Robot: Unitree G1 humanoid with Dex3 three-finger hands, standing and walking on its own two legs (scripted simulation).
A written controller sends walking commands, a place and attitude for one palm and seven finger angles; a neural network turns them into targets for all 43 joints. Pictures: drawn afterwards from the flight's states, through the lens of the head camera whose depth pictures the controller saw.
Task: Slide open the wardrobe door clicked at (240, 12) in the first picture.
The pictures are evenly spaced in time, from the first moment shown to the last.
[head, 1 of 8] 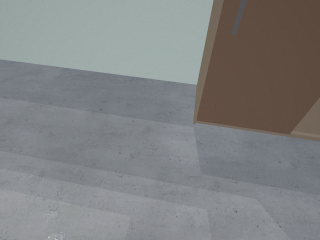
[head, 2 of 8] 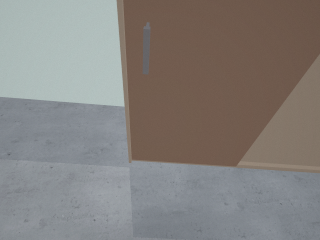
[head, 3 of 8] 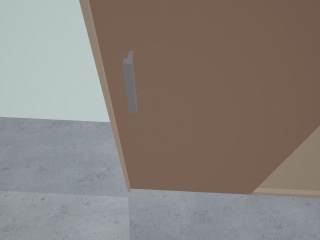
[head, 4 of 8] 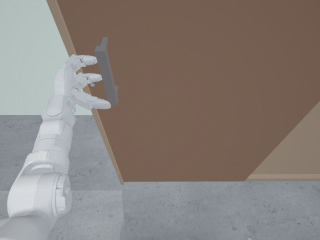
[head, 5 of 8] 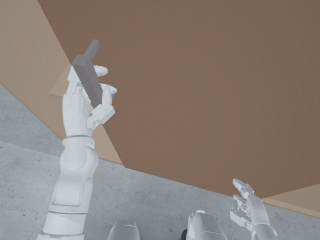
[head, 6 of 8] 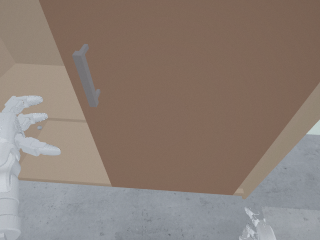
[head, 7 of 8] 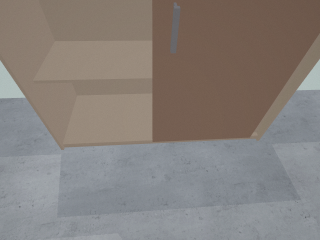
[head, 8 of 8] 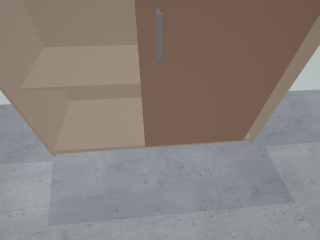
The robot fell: no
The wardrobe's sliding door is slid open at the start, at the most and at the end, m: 0.00 0.65 0.65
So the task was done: yes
